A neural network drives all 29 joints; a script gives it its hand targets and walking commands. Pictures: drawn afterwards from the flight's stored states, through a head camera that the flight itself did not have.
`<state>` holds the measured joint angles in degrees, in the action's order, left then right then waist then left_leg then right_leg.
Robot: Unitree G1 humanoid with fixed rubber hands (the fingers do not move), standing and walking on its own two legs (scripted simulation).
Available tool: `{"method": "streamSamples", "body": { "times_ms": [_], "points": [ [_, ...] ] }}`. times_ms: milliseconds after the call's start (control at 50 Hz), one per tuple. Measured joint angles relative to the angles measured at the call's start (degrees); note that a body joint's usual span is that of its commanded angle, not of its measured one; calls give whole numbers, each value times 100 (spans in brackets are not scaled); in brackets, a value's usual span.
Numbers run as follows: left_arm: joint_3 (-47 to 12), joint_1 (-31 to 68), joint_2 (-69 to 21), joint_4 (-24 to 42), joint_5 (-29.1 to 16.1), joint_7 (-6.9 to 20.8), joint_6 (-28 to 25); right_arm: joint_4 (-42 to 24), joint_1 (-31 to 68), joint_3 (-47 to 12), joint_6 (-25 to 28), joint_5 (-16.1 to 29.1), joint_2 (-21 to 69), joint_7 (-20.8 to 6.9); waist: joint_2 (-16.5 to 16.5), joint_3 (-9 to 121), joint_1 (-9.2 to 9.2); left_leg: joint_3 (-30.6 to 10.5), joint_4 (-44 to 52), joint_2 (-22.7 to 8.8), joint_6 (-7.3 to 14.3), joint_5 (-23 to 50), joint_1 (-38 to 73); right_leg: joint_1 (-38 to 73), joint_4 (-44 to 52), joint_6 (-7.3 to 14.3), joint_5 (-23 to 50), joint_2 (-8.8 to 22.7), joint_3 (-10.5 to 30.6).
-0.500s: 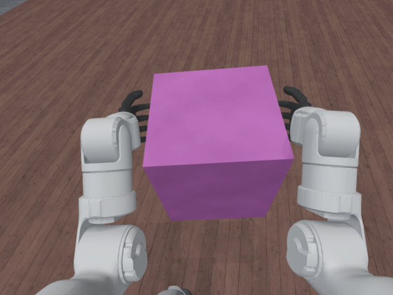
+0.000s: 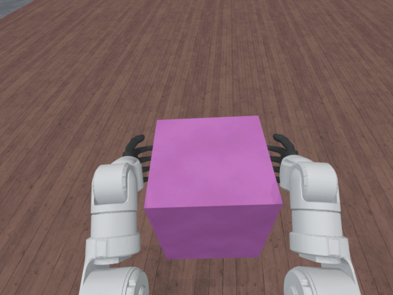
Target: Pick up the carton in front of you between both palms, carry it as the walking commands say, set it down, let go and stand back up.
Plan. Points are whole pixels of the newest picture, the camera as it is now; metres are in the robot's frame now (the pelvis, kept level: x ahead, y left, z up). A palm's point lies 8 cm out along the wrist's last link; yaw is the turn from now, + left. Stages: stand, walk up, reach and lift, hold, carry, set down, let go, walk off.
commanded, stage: carry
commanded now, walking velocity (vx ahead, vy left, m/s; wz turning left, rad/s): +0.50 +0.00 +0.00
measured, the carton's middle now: (209, 191) +0.34 -0.01 +0.03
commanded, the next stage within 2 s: none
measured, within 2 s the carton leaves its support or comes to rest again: neither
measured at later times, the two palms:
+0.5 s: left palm (136, 95) +0.58 +0.17 +0.11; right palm (250, 91) +0.58 -0.13 +0.12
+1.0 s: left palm (149, 62) +0.76 +0.16 +0.11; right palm (244, 63) +0.76 -0.14 +0.10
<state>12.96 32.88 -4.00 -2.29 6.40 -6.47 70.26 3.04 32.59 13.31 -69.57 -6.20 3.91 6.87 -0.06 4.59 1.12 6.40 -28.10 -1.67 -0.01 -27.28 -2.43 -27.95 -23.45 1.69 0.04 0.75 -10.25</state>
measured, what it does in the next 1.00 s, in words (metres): walks ahead: left foot, then right foot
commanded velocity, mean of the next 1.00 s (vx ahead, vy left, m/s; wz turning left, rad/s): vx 0.20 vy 0.00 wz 0.00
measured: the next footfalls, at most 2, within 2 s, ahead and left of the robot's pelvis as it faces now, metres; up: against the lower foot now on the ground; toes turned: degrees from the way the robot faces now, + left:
left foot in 0.48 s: +0.49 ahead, +0.12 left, +0.00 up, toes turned +2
right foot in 0.82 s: +0.56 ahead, -0.10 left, +0.00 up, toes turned +15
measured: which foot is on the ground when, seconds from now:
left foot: down 0.00-0.02, up 0.04-0.46, down 0.48-1.00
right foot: down 0.00-0.48, up 0.50-0.80, down 0.82-1.00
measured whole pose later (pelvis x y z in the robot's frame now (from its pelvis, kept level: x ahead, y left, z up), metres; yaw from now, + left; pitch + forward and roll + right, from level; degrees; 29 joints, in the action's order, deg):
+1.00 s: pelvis +0.50 +0.02 +0.01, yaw -1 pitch +3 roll +0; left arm 6.3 10.4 -7.8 13.5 8.0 -4.1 70.6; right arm -13.5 10.5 6.9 -70.5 -8.5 7.8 5.3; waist -1.8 10.7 0.2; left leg 10.5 -29.7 -3.6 0.2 -20.3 -12.1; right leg -19.1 -29.7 1.1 -13.3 3.6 -10.6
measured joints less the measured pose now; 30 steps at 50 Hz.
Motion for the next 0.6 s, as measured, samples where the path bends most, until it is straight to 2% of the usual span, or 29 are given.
{"method": "streamSamples", "body": {
  "times_ms": [20, 60, 80, 120, 180, 260, 340, 440, 480, 500, 520, 540, 580, 600],
  "points": [
    [-28, -147, -107, 55, 62, 11, -103, -96, -146, -11, 38, -3, -12, -26, -130, -1, -53, -67, -797, -137, -21, 87, -278, -6, -251, 144, -221, -66, -81],
    [-104, -486, -292, 202, 173, 17, -207, -284, -490, -27, 79, -10, 4, -88, -143, -74, -131, -376, -2580, -57, -66, 85, -1057, 90, -536, 344, -663, -49, -119],
    [-137, -710, -365, 345, 202, 19, -217, -397, -677, -52, 81, -16, 47, -106, -106, -115, -150, -432, -3197, -1, -58, 149, -1428, 222, -494, 356, -763, -25, -107],
    [-179, -1209, -484, 754, 206, 24, -221, -688, -1050, -120, 91, -38, 191, -116, -54, -179, -170, -405, -3617, -8, -54, 443, -2048, 539, -244, 319, -836, -1, -76],
    [-325, -1838, -481, 1424, 84, 154, -247, -1234, -1581, -259, 198, -92, 451, -136, -4, -230, -204, -313, -3101, -129, -102, 747, -2698, 1014, 175, 306, -923, 15, -14],
    [-557, -2255, -385, 1928, -19, 199, -295, -1867, -2136, -726, 255, -154, 407, -106, -18, -109, -247, -204, -1992, -287, -179, 1218, -3166, 1643, 591, 234, -1116, 10, 56],
    [-708, -2404, -364, 2184, -44, 202, -187, -2253, -2373, -828, 111, -136, 371, -88, -32, 179, -209, -27, -958, -341, -169, 1924, -3208, 2304, 819, 100, -1474, 4, 88],
    [-769, -2326, -372, 2180, 32, 206, 60, -2319, -2342, -736, -146, -118, 372, -84, 22, 553, -177, 323, -127, -243, -3, 2357, -2825, 3080, 757, -144, -2172, 43, 152],
    [-721, -2236, -382, 2140, 78, 207, 155, -2214, -2207, -673, -221, -116, 388, -90, 54, 609, -185, 496, 184, -151, 86, 2455, -2470, 3183, 207, -265, -2670, 134, 195],
    [-680, -2187, -340, 2074, 85, 211, 177, -2064, -2143, -683, -186, -125, 400, -95, 188, 624, -142, 573, -7, -69, 248, 2462, -2465, 3016, -401, -306, -2923, 300, 190],
    [-629, -2145, -292, 1988, 80, 213, 203, -1881, -2056, -698, -157, -149, 416, -97, 268, 601, -105, 633, -255, -38, 373, 2261, -2495, 2661, -1293, -335, -2858, 390, 298],
    [-586, -2110, -250, 1905, 74, 215, 234, -1714, -1975, -705, -149, -172, 430, -96, 270, 547, -79, 661, -379, -54, 450, 2056, -2480, 2209, -2242, -349, -2871, 348, 475],
    [-527, -2063, -241, 1763, 75, 218, 271, -1538, -1931, -693, -152, -198, 440, -96, 216, 390, -57, 672, -259, -92, 445, 1903, -2303, 1350, -3574, -312, -2872, 197, 665],
    [-511, -2058, -279, 1720, 87, 216, 265, -1530, -1966, -674, -147, -192, 434, -97, 196, 316, -57, 673, -103, -94, 399, 1928, -2180, 1008, -3803, -296, -2786, 174, 666]
  ]
}}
